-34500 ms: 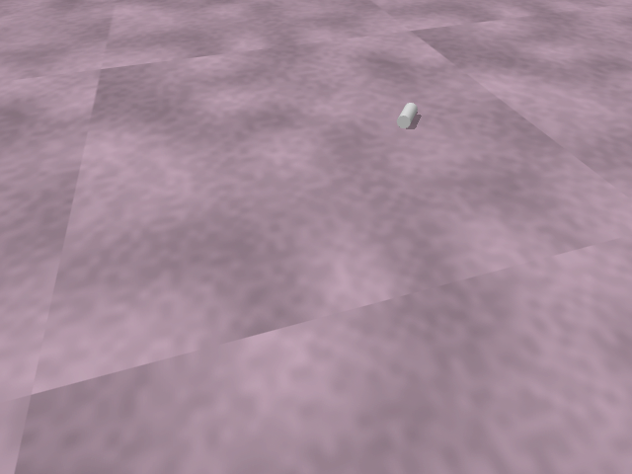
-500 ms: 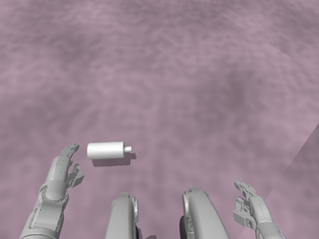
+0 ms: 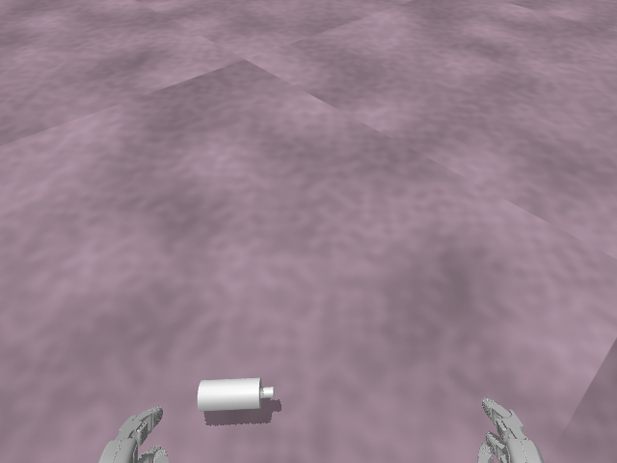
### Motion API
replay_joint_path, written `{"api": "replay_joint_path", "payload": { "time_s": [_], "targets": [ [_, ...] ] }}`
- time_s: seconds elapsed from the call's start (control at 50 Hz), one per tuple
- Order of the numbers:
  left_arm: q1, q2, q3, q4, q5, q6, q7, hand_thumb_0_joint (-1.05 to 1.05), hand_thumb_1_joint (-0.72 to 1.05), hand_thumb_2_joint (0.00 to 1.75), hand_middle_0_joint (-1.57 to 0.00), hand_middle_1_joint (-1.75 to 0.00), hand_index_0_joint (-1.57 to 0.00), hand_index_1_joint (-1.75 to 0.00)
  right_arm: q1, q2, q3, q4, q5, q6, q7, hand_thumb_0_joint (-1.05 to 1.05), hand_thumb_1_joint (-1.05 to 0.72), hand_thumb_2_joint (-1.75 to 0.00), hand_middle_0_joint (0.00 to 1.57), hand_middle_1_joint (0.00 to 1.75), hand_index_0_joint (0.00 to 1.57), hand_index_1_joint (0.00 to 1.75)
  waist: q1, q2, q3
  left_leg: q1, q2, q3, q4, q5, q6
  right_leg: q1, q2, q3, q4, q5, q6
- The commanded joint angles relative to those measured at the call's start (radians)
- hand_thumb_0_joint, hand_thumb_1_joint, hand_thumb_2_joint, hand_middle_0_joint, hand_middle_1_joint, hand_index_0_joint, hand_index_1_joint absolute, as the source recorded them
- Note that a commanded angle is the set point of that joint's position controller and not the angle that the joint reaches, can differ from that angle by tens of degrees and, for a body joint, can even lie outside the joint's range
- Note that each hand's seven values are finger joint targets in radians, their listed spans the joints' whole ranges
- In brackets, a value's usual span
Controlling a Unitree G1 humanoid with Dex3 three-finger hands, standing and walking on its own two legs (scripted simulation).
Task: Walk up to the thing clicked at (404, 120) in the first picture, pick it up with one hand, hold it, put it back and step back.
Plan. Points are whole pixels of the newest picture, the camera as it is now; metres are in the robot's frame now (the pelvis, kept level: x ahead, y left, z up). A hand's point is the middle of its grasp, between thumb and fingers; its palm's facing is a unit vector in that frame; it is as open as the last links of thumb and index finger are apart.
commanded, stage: home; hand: left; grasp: from above
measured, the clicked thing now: (237, 393) +0.49 +0.20 -0.67
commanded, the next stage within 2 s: none
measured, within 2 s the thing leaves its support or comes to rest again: neither
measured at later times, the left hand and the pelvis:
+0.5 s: hand out of the picture +0.16 +0.18 -0.04, palm faces +0.06 -0.98 -0.19, open 7.4 cm; pelvis +0.00 +0.00 +0.01, yaw +1 degrees
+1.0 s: hand out of the picture +0.16 +0.18 -0.04, palm faces +0.05 -0.98 -0.19, open 7.4 cm; pelvis +0.00 +0.00 +0.01, yaw +0 degrees
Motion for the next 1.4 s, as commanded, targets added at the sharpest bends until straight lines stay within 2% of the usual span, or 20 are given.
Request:
{"api": "replay_joint_path", "payload": {
  "time_s": [0.0,0.12,0.18,0.22,0.26,0.3,0.44,0.54,0.72,0.82,0.88,0.96,0.98,1.0,1.02,1.06,1.16,1.26,1.3,1.38],
  "targets": [
    [0.019,0.088,0.050,-0.220,0.011,-0.035,-0.011,0.00,0.90,0.90,-0.20,-0.30,-0.20,-0.30,-0.069,-0.110,-0.054,-0.157,-0.013,-0.076,-0.016,0.00,-0.90,-0.90,0.20,0.30,0.20,0.30,0.010,-0.012,-0.066,0.134,-0.034,0.006,-0.206,0.234,0.021,0.119,0.032,-0.028,-0.169,0.181,-0.028],
    [-0.007,0.092,0.043,-0.208,0.022,-0.039,-0.034,0.00,0.90,0.90,-0.20,-0.30,-0.20,-0.30,-0.082,-0.121,-0.059,-0.148,-0.021,-0.101,-0.017,0.00,-0.90,-0.90,0.20,0.30,0.20,0.30,0.009,-0.019,0.001,0.145,-0.031,0.006,-0.227,0.201,0.020,0.098,0.029,-0.033,-0.178,0.150,-0.024],
    [-0.012,0.100,0.052,-0.222,0.024,-0.044,-0.039,0.00,0.90,0.90,-0.20,-0.30,-0.20,-0.30,-0.086,-0.121,-0.061,-0.148,-0.024,-0.112,-0.015,0.00,-0.90,-0.90,0.20,0.30,0.20,0.30,0.014,-0.015,-0.022,0.145,-0.038,0.011,-0.221,0.184,0.022,0.117,0.023,-0.027,-0.184,0.140,-0.021],
    [0.004,0.100,0.055,-0.225,0.027,-0.043,-0.039,0.00,0.90,0.90,-0.20,-0.30,-0.20,-0.30,-0.091,-0.121,-0.062,-0.146,-0.026,-0.120,-0.013,0.00,-0.90,-0.90,0.20,0.30,0.20,0.30,0.025,-0.009,-0.040,0.156,-0.038,0.011,-0.222,0.200,0.018,0.130,0.024,-0.026,-0.180,0.149,-0.022],
    [-0.007,0.103,0.052,-0.232,0.030,-0.046,-0.039,0.00,0.90,0.90,-0.20,-0.30,-0.20,-0.30,-0.095,-0.122,-0.061,-0.143,-0.027,-0.123,-0.013,0.00,-0.90,-0.90,0.20,0.30,0.20,0.30,0.023,0.010,-0.033,0.161,-0.035,0.007,-0.225,0.210,0.017,0.127,0.024,-0.028,-0.175,0.157,-0.023],
    [0.010,0.102,0.054,-0.225,0.030,-0.047,-0.038,0.00,0.90,0.90,-0.20,-0.30,-0.20,-0.30,-0.089,-0.124,-0.064,-0.137,-0.027,-0.125,-0.012,0.00,-0.90,-0.90,0.20,0.30,0.20,0.30,0.021,-0.001,-0.077,0.183,-0.036,0.012,-0.214,0.251,0.017,0.149,0.025,-0.026,-0.168,0.190,-0.025],
    [0.015,0.099,0.058,-0.223,0.028,-0.053,-0.033,0.00,0.90,0.90,-0.20,-0.30,-0.20,-0.30,-0.099,-0.120,-0.062,-0.138,-0.027,-0.123,-0.010,0.00,-0.90,-0.90,0.20,0.30,0.20,0.30,0.033,0.000,-0.053,0.166,-0.033,0.004,-0.224,0.236,0.015,0.146,0.027,-0.029,-0.170,0.176,-0.024],
    [0.021,0.099,0.053,-0.216,0.028,-0.052,-0.035,0.00,0.90,0.90,-0.20,-0.30,-0.20,-0.30,-0.092,-0.123,-0.066,-0.137,-0.027,-0.123,-0.008,0.00,-0.90,-0.90,0.20,0.30,0.20,0.30,0.031,-0.002,-0.068,0.164,-0.032,0.003,-0.223,0.250,0.014,0.151,0.028,-0.028,-0.163,0.186,-0.025],
    [0.008,0.103,0.058,-0.212,0.028,-0.051,-0.036,0.00,0.90,0.90,-0.20,-0.30,-0.20,-0.30,-0.091,-0.123,-0.067,-0.134,-0.028,-0.129,-0.013,0.00,-0.90,-0.90,0.20,0.30,0.20,0.30,0.028,-0.020,-0.032,0.150,-0.036,0.019,-0.216,0.184,0.019,0.141,0.022,-0.017,-0.188,0.142,-0.017],
    [0.017,0.106,0.061,-0.211,0.031,-0.049,-0.036,0.00,0.90,0.90,-0.20,-0.30,-0.20,-0.30,-0.088,-0.129,-0.072,-0.137,-0.028,-0.131,-0.012,0.00,-0.90,-0.90,0.20,0.30,0.20,0.30,0.027,-0.015,-0.058,0.166,-0.030,0.011,-0.221,0.223,0.014,0.148,0.027,-0.023,-0.168,0.168,-0.021],
    [0.014,0.100,0.050,-0.216,0.029,-0.049,-0.037,0.00,0.90,0.90,-0.20,-0.30,-0.20,-0.30,-0.090,-0.124,-0.067,-0.132,-0.026,-0.130,-0.012,0.00,-0.90,-0.90,0.20,0.30,0.20,0.30,0.031,-0.013,-0.027,0.148,-0.031,0.013,-0.224,0.188,0.017,0.134,0.025,-0.020,-0.179,0.141,-0.020],
    [0.008,0.111,0.060,-0.226,0.030,-0.048,-0.036,0.00,0.90,0.90,-0.20,-0.30,-0.20,-0.30,-0.087,-0.129,-0.071,-0.132,-0.028,-0.132,-0.011,0.00,-0.90,-0.90,0.20,0.30,0.20,0.30,0.029,0.006,-0.046,0.160,-0.028,0.007,-0.226,0.209,0.012,0.138,0.028,-0.022,-0.166,0.156,-0.021],
    [0.009,0.096,0.042,-0.222,0.030,-0.046,-0.038,0.00,0.90,0.90,-0.20,-0.30,-0.20,-0.30,-0.090,-0.124,-0.069,-0.135,-0.026,-0.131,-0.011,0.00,-0.90,-0.90,0.20,0.30,0.20,0.30,0.028,0.005,-0.037,0.160,-0.030,0.011,-0.223,0.209,0.013,0.132,0.027,-0.021,-0.172,0.155,-0.021],
    [0.015,0.110,0.061,-0.211,0.029,-0.046,-0.037,0.00,0.90,0.90,-0.20,-0.30,-0.20,-0.30,-0.085,-0.125,-0.070,-0.132,-0.028,-0.130,-0.012,0.00,-0.90,-0.90,0.20,0.30,0.20,0.30,0.028,-0.003,-0.034,0.157,-0.031,0.013,-0.220,0.200,0.015,0.139,0.027,-0.020,-0.177,0.149,-0.019],
    [0.013,0.096,0.043,-0.210,0.028,-0.048,-0.038,0.00,0.90,0.90,-0.20,-0.30,-0.20,-0.30,-0.089,-0.125,-0.070,-0.135,-0.027,-0.132,-0.012,0.00,-0.90,-0.90,0.20,0.30,0.20,0.30,0.021,-0.019,-0.039,0.160,-0.031,0.014,-0.216,0.206,0.016,0.143,0.027,-0.019,-0.176,0.158,-0.018],
    [-0.003,0.110,0.063,-0.232,0.027,-0.051,-0.036,0.00,0.90,0.90,-0.20,-0.30,-0.20,-0.30,-0.085,-0.122,-0.069,-0.134,-0.028,-0.132,-0.012,0.00,-0.90,-0.90,0.20,0.30,0.20,0.30,0.025,-0.019,-0.052,0.154,-0.036,0.020,-0.204,0.215,0.019,0.149,0.022,-0.014,-0.182,0.171,-0.016],
    [0.003,0.103,0.041,-0.231,0.030,-0.048,-0.037,0.00,0.90,0.90,-0.20,-0.30,-0.20,-0.30,-0.087,-0.128,-0.071,-0.131,-0.027,-0.130,-0.011,0.00,-0.90,-0.90,0.20,0.30,0.20,0.30,0.027,0.013,-0.029,0.162,-0.025,0.003,-0.231,0.212,0.011,0.129,0.028,-0.023,-0.164,0.156,-0.021],
    [0.024,0.116,0.064,-0.228,0.029,-0.049,-0.035,0.00,0.90,0.90,-0.20,-0.30,-0.20,-0.30,-0.084,-0.127,-0.072,-0.135,-0.027,-0.129,-0.011,0.00,-0.90,-0.90,0.20,0.30,0.20,0.30,0.033,-0.005,-0.057,0.161,-0.028,0.003,-0.216,0.242,0.013,0.156,0.027,-0.023,-0.161,0.182,-0.022],
    [0.017,0.104,0.041,-0.225,0.032,-0.050,-0.034,0.00,0.90,0.90,-0.20,-0.30,-0.20,-0.30,-0.086,-0.129,-0.072,-0.137,-0.027,-0.126,-0.010,0.00,-0.90,-0.90,0.20,0.30,0.20,0.30,0.026,0.006,-0.051,0.171,-0.026,0.007,-0.218,0.256,0.011,0.142,0.028,-0.023,-0.157,0.189,-0.023],
    [0.024,0.100,0.048,-0.234,0.027,-0.049,-0.035,0.00,0.90,0.90,-0.20,-0.30,-0.20,-0.30,-0.080,-0.123,-0.071,-0.133,-0.027,-0.124,-0.009,0.00,-0.90,-0.90,0.20,0.30,0.20,0.30,0.033,0.005,-0.073,0.174,-0.025,0.000,-0.210,0.286,0.009,0.151,0.027,-0.024,-0.150,0.212,-0.025]
  ]
}}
